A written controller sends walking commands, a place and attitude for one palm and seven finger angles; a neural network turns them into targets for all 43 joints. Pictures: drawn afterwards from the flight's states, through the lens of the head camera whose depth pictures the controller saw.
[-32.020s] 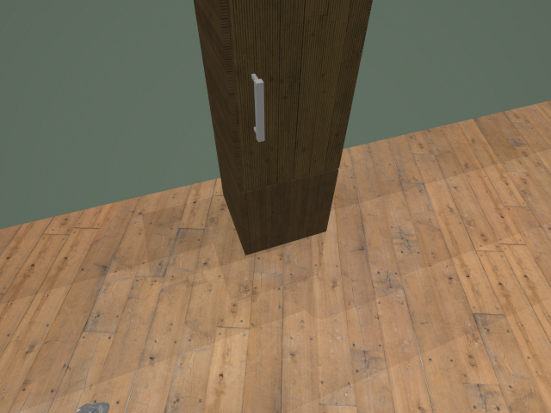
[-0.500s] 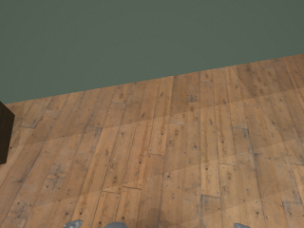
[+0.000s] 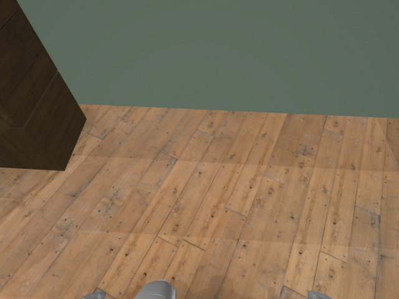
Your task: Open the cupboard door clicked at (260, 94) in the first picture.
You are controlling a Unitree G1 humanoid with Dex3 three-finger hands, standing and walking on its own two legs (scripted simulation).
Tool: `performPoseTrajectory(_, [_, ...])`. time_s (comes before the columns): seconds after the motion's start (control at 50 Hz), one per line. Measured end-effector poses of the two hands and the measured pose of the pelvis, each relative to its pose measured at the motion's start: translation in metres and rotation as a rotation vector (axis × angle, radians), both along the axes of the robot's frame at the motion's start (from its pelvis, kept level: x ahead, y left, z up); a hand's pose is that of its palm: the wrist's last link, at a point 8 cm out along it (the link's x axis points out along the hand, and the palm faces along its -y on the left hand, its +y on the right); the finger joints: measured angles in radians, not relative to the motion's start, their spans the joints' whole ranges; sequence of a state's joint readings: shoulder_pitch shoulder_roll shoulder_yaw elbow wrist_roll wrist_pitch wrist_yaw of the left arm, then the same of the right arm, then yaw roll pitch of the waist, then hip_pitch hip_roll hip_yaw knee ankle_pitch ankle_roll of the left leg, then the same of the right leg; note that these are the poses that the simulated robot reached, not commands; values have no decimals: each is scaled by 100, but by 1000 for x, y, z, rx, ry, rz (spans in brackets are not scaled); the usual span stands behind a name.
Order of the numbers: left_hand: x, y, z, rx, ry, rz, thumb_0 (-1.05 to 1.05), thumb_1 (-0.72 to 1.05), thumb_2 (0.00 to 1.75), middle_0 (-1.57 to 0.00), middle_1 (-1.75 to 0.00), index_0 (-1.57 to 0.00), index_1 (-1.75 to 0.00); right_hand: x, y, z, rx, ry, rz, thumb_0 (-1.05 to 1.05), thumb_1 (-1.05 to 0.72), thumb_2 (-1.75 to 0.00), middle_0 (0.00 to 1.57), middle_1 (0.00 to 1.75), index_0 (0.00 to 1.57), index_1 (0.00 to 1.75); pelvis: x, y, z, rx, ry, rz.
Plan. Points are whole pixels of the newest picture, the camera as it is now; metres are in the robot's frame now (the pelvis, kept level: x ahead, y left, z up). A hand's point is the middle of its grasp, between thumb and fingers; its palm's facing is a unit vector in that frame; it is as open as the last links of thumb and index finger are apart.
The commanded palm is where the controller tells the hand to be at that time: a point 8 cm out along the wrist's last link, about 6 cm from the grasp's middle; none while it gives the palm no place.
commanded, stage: turn to face it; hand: left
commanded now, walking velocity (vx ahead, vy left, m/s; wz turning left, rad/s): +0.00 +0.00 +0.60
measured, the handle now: out of the picture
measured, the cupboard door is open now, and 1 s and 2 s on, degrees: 49 49 49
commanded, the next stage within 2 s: take the last steps up to it in 1.28 s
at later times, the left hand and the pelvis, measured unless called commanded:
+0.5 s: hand out of the picture +0.07 +0.20 -0.15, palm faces +0.29 -0.91 -0.30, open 7.3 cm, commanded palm none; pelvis +0.03 -0.04 -0.01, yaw +18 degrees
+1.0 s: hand out of the picture -0.01 +0.20 -0.17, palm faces +0.58 -0.77 -0.25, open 7.3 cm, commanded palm none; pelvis +0.04 -0.03 +0.00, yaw +36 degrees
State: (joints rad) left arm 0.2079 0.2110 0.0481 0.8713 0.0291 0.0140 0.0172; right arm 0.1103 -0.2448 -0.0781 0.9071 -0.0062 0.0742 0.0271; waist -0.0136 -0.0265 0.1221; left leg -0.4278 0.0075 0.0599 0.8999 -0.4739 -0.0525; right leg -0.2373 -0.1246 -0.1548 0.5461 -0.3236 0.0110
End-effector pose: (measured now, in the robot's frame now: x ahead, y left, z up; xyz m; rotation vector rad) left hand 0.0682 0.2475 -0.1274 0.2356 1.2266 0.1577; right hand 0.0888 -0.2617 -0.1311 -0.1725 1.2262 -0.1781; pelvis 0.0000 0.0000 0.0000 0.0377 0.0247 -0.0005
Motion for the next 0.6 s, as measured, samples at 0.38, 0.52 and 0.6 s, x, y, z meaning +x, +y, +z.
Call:
performPoseTrajectory(0.38, [-9, 17, 3, 16, -66, 236, 1, 91, 90, -20, -30, -20, -30, 62, 17, -1, -17, 4, 247, 0, -90, -90, 20, 30, 20, 30, 20, -16, -2, -47, -3, 231])
performPoseTrajectory(0.52, [-21, -9, 11, 57, -102, 298, 0, 91, 90, -20, -30, -20, -30, 86, -4, -15, -1, 33, 293, 1, -90, -90, 20, 30, 20, 30, 29, -36, -7, -19, -22, 329])
performPoseTrajectory(0.6, [-41, -24, 8, 22, -70, 356, 0, 91, 90, -20, -30, -20, -30, 107, 2, -3, -2, 24, 345, 1, -91, -90, 19, 30, 20, 29, 34, -38, 0, -3, -26, 386])
